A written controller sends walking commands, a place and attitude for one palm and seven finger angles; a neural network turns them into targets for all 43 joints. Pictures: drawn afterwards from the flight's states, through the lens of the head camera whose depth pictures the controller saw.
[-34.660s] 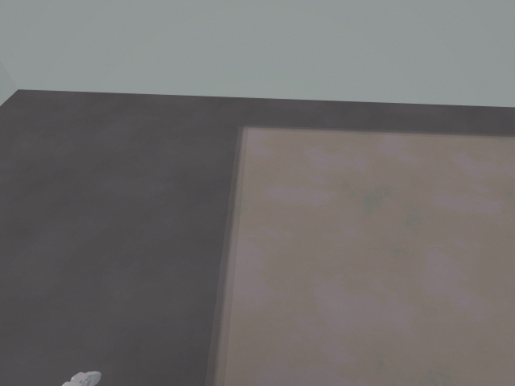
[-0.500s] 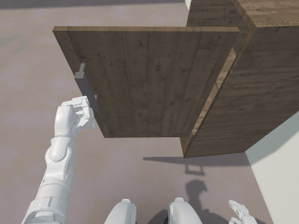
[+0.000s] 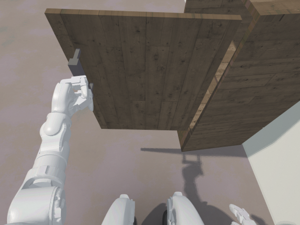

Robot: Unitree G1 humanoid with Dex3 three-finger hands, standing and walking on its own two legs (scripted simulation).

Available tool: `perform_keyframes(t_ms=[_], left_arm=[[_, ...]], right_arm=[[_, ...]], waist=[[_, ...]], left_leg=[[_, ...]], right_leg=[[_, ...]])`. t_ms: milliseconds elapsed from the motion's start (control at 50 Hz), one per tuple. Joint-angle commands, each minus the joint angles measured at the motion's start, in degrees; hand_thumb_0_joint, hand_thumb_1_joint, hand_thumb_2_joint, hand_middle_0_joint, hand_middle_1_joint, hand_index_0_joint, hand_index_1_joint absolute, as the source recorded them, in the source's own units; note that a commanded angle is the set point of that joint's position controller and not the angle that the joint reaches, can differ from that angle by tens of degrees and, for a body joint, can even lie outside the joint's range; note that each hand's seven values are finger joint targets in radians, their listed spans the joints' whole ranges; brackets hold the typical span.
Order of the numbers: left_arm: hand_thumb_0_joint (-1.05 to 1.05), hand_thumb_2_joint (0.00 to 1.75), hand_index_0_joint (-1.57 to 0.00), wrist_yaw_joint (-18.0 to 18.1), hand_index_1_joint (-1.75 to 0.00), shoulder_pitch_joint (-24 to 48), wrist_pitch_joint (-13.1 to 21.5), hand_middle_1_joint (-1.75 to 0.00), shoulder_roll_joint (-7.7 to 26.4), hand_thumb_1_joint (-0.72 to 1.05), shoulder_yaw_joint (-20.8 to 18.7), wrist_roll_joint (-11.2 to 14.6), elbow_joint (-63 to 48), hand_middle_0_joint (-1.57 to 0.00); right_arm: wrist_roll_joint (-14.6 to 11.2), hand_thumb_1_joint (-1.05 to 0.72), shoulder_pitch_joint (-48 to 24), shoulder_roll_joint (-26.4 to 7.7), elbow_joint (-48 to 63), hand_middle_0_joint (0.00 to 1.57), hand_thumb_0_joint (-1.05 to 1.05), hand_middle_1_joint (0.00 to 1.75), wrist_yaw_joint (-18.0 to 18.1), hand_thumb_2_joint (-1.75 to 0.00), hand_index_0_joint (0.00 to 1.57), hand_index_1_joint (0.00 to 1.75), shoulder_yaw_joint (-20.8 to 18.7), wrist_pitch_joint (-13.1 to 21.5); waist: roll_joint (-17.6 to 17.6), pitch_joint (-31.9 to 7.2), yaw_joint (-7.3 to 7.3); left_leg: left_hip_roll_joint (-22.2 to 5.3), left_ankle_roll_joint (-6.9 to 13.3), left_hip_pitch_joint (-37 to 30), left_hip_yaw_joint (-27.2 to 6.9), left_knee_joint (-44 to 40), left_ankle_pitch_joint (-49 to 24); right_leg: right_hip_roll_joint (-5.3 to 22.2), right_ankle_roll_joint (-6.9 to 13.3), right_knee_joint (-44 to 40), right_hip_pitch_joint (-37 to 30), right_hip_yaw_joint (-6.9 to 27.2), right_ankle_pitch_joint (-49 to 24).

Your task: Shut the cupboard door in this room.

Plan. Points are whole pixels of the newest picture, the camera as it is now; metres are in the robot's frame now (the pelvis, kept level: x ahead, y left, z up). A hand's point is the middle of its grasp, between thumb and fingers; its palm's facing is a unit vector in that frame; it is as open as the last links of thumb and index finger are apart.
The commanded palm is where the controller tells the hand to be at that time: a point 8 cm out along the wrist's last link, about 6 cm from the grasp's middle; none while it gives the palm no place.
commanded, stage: push the door shut along its arc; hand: left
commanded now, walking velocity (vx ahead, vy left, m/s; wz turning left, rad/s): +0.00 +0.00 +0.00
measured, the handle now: (84, 76) +0.51 +0.20 +0.05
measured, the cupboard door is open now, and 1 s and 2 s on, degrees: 82 69 58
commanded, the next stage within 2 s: pull the fist back off the door in 1.48 s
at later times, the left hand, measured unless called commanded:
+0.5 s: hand (100, 81) +0.49 +0.15 +0.05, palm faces -0.19 -0.98 -0.05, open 3.1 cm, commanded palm +0.49 +0.18 +0.05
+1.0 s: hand (116, 65) +0.55 +0.10 +0.06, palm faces -0.32 -0.95 -0.03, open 3.1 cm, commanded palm +0.55 +0.15 +0.05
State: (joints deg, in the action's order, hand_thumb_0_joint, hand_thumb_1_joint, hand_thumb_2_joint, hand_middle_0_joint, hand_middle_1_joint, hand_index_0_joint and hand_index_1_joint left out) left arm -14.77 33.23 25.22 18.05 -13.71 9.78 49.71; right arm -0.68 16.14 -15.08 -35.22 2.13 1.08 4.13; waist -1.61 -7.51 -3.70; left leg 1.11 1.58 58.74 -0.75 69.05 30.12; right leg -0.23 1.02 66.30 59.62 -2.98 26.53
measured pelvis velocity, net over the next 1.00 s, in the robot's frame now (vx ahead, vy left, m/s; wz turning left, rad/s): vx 0.00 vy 0.00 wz -0.04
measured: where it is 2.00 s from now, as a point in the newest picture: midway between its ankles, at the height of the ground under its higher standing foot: outside the picture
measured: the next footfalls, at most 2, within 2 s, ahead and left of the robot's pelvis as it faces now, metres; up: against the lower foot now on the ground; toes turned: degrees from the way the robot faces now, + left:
none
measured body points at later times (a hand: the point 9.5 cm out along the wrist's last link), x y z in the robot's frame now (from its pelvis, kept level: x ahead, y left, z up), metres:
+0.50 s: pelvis -0.01 +0.01 -0.01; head +0.13 +0.02 +0.42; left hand +0.49 +0.20 +0.06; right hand +0.03 -0.26 -0.12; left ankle +0.03 +0.10 -0.64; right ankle +0.05 -0.11 -0.64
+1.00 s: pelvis +0.00 +0.00 -0.02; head +0.16 +0.01 +0.39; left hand +0.56 +0.16 +0.06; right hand +0.00 -0.26 -0.13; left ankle +0.03 +0.10 -0.64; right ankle +0.05 -0.11 -0.64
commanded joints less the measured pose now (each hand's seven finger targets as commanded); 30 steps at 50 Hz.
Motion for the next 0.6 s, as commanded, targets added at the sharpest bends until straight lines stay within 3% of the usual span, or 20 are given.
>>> perform_keyframes(t_ms=[0,60,80,160,220,320,380,440,460,500,540,580], left_arm=[[0.00,0.90,-1.30,-1.80,-1.50,26.20,3.63,-1.50,10.75,0.90,-1.93,0.92,-7.50,-1.30],[0.00,0.90,-1.30,-2.77,-1.50,30.14,3.77,-1.50,12.60,0.90,-2.42,0.42,-4.84,-1.30],[0.00,0.90,-1.30,-3.18,-1.50,32.40,3.79,-1.50,11.26,0.90,-0.77,0.26,-4.66,-1.30],[0.00,0.90,-1.30,-3.53,-1.50,36.06,3.98,-1.50,12.98,0.90,-1.61,-0.02,-3.19,-1.30],[0.00,0.90,-1.30,-3.58,-1.50,37.44,3.92,-1.50,11.51,0.90,-0.50,-0.15,-2.33,-1.30],[0.00,0.90,-1.30,-3.12,-1.50,41.32,3.84,-1.50,14.65,0.90,-2.16,-1.41,-0.02,-1.30],[0.00,0.90,-1.30,-3.53,-1.50,43.79,3.48,-1.50,14.43,0.90,-0.87,-2.51,2.30,-1.30],[0.00,0.90,-1.30,-4.24,-1.50,47.13,3.80,-1.50,16.43,0.90,-1.81,-2.43,1.06,-1.30],[0.00,0.90,-1.30,-4.75,-1.50,45.59,3.20,-1.50,14.95,0.90,-0.79,-2.40,3.29,-1.30],[0.00,0.90,-1.30,-5.39,-1.50,47.92,2.37,-1.50,16.78,0.90,-1.75,-2.38,4.41,-1.30],[0.00,0.90,-1.30,-6.01,-1.50,49.86,2.39,-1.50,17.32,0.90,-1.71,-2.44,3.54,-1.30],[0.00,0.90,-1.30,-6.35,-1.50,50.11,1.73,-1.50,16.16,0.90,-0.62,-2.69,4.77,-1.30]], right_arm=[[-0.40,-0.90,5.39,-9.12,4.38,0.20,0.00,0.30,0.72,-0.90,0.20,0.30,-3.59,1.29],[-0.47,-0.90,6.26,-9.70,3.75,0.20,0.00,0.30,0.70,-0.90,0.20,0.30,-3.58,0.95],[-0.46,-0.90,6.42,-9.70,3.68,0.20,0.00,0.30,0.57,-0.90,0.20,0.30,-3.52,0.89],[-0.16,-0.90,7.98,-10.51,2.97,0.20,0.00,0.30,0.25,-0.90,0.20,0.30,-3.75,0.57],[0.07,-0.90,8.96,-10.61,3.22,0.20,0.00,0.30,-0.18,-0.90,0.20,0.30,-3.78,0.34],[0.26,-0.90,10.18,-11.14,2.79,0.20,0.00,0.30,-0.46,-0.90,0.20,0.30,-3.67,-0.61],[0.31,-0.90,10.50,-11.07,2.20,0.20,0.00,0.30,-0.64,-0.90,0.20,0.30,-3.49,-1.05],[0.55,-0.90,11.15,-11.41,2.17,0.20,0.00,0.30,-0.71,-0.90,0.20,0.30,-3.46,-1.03],[0.42,-0.90,11.33,-11.26,2.17,0.20,0.00,0.30,-0.84,-0.90,0.20,0.30,-3.38,-1.21],[0.37,-0.90,11.70,-11.50,1.83,0.20,0.00,0.30,-0.61,-0.90,0.20,0.30,-3.20,-1.46],[0.49,-0.90,12.05,-11.48,1.90,0.20,0.00,0.30,-0.62,-0.90,0.20,0.30,-3.08,-1.35],[0.52,-0.90,12.44,-11.49,1.65,0.20,0.00,0.30,-0.74,-0.90,0.20,0.30,-3.08,-1.57]], waist=[[0.34,-24.02,-3.05],[-1.03,-23.92,-3.61],[-2.04,-24.09,-4.45],[-4.56,-27.05,-4.66],[-4.53,-27.73,-5.24],[-3.45,-26.67,-6.32],[-4.61,-25.87,-7.37],[-7.31,-29.23,-7.40],[-6.11,-28.49,-7.77],[-3.94,-26.86,-8.92],[-7.00,-29.24,-8.54],[-7.41,-28.35,-9.12]], left_leg=[[-0.46,-0.06,-9.72,-1.80,-9.11,-12.27],[-0.63,-0.14,-10.22,-2.44,-8.98,-11.84],[-0.70,-0.13,-11.11,-2.78,-9.05,-11.29],[-1.07,-0.63,-14.88,-4.29,-8.94,-13.75],[-1.05,-0.56,-16.22,-4.74,-8.70,-15.78],[-1.29,-0.35,-14.70,-5.12,-8.33,-14.84],[-1.48,-0.38,-14.25,-5.15,-8.05,-13.39],[-1.65,-0.63,-16.65,-5.62,-7.47,-15.44],[-1.59,-0.54,-16.28,-5.72,-7.48,-15.65],[-1.72,0.05,-13.29,-5.13,-6.71,-14.27],[-1.73,-0.27,-15.31,-5.60,-6.46,-16.57],[-1.97,-0.42,-16.15,-5.95,-6.18,-17.18]], right_leg=[[-0.19,0.62,-8.34,-15.40,3.22,-11.84],[-0.42,0.86,-7.88,-12.91,2.79,-10.45],[-0.45,0.85,-7.88,-11.19,2.52,-9.47],[-0.77,1.25,-6.84,-8.27,1.63,-9.41],[-1.10,1.35,-6.56,-6.98,1.08,-9.99],[-1.28,1.27,-6.42,-5.94,1.06,-9.20],[-1.24,1.16,-6.68,-4.53,1.33,-8.15],[-1.31,1.38,-6.01,-3.88,1.24,-8.95],[-1.44,1.38,-6.31,-4.01,1.12,-9.17],[-1.48,1.09,-6.61,-4.57,1.55,-9.11],[-1.47,1.36,-5.73,-3.67,1.27,-9.99],[-1.56,1.35,-5.78,-1.81,1.08,-9.93]])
